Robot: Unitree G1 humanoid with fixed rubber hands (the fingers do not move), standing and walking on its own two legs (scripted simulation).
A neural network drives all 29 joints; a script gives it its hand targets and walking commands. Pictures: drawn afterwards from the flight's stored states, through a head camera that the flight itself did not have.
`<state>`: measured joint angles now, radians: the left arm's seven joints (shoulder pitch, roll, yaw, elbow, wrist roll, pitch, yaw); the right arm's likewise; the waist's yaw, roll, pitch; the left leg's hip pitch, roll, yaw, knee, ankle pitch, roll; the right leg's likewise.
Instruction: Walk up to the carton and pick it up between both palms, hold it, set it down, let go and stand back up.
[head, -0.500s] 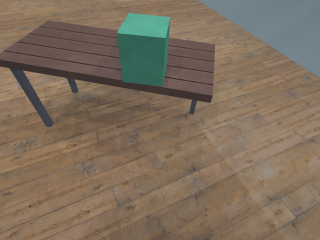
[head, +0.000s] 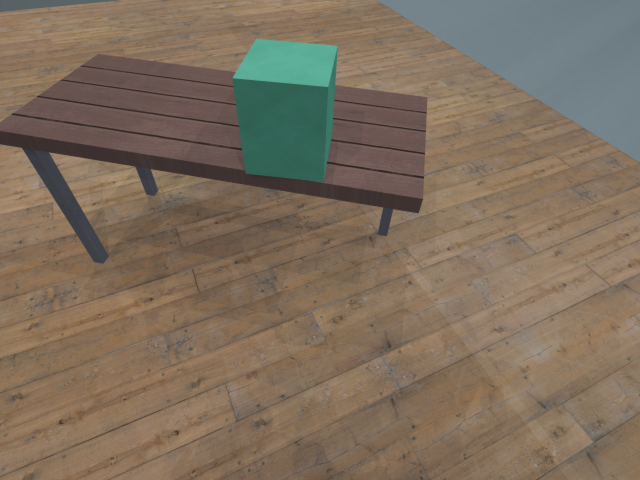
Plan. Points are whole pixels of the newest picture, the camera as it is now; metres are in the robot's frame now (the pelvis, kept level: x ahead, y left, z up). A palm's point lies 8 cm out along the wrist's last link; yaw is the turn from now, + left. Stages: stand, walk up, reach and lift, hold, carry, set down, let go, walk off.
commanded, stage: walk up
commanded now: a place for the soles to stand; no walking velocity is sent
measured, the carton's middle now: (290, 111) +0.93 +0.10 -0.03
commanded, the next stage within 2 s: none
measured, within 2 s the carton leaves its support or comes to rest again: neither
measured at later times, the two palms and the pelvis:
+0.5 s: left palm out of the picture +0.10 +0.43 -0.14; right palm out of the picture +0.13 -0.20 -0.14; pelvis +0.07 +0.10 -0.04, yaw -2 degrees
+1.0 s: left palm (78, 406) +0.26 +0.38 -0.16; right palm out of the picture +0.16 -0.22 -0.15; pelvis +0.10 +0.10 -0.05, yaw -6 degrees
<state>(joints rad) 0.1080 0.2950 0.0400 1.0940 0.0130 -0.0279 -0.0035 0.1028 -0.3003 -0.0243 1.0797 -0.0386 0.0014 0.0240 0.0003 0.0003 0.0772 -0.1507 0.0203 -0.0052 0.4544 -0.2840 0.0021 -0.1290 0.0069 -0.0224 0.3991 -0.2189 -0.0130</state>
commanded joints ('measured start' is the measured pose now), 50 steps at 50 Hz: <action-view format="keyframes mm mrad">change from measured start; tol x32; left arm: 1 208 440 133 -88 14 -47 58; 50 -20 346 73 -266 -4 -25 33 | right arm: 1 -94 -266 -83 -210 -48 25 34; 14 369 -418 -181 -213 -32 2 56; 50 93 -267 -86 -236 42 -61 -53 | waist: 1 85 -34 27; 11 -44 -186 17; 14 -172 351 -66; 30 41 -204 -148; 50 -34 -38 -200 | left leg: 1 -543 58 -102 466 -242 42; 13 243 9 -3 160 11 20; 15 -2 362 -655 -308 -629 210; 27 -296 259 -105 171 298 174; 31 -261 39 -12 586 -369 8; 41 -73 313 -262 133 575 218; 50 -64 72 -57 297 136 70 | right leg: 1 161 -457 568 -247 -491 -249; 7 21 -354 274 -101 51 -219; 17 -553 -29 121 879 -334 -52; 27 -84 -8 -20 297 -102 -34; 30 -117 -331 553 55 125 -267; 35 -252 -207 312 254 341 -174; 40 -340 7 88 555 -278 -35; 45 -32 -195 361 326 497 -231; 50 -214 -174 328 360 463 -180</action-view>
